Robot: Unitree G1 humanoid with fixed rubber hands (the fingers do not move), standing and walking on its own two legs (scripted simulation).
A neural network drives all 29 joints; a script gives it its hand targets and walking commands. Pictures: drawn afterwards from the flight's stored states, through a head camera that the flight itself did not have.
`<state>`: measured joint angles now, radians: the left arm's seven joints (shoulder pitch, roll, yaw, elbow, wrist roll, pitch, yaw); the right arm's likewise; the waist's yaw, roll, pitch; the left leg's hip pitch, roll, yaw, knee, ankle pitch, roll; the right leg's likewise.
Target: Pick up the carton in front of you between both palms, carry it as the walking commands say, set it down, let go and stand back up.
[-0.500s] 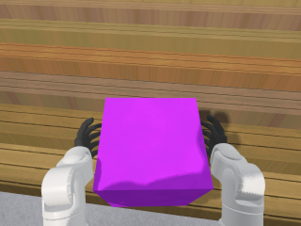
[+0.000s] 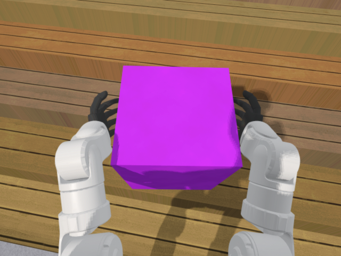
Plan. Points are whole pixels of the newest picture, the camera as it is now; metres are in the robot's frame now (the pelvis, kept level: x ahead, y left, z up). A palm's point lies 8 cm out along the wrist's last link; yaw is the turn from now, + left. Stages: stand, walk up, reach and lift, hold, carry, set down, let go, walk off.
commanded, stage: carry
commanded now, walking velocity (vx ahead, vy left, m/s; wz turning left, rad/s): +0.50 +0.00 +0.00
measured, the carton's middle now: (173, 137) +0.38 +0.01 +0.07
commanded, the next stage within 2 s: none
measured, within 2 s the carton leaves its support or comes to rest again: neither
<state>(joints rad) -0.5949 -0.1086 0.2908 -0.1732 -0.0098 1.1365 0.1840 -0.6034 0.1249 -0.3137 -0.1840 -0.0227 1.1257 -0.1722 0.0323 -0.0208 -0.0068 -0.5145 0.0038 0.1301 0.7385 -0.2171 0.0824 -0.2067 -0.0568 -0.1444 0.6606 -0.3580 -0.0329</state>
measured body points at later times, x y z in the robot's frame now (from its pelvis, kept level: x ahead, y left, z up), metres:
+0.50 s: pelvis +0.39 -0.01 +0.13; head +0.47 +0.01 +0.57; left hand +0.70 +0.24 +0.24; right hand +0.79 -0.06 +0.23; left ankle +0.41 +0.09 -0.38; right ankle +0.25 -0.05 -0.59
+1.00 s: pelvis +0.77 -0.02 +0.31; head +0.79 +0.01 +0.76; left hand +1.16 +0.13 +0.47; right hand +1.16 -0.18 +0.49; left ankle +0.61 +0.06 -0.40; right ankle +0.84 -0.08 -0.34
